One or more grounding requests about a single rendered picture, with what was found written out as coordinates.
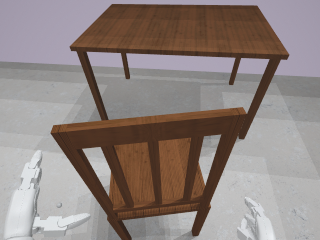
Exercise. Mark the left robot hand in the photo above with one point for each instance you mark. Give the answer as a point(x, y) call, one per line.
point(20, 218)

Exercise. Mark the chair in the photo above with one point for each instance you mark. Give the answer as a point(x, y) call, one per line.
point(154, 162)

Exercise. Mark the table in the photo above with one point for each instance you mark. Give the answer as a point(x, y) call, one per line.
point(228, 31)

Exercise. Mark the right robot hand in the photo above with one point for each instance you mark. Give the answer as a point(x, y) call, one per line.
point(261, 226)

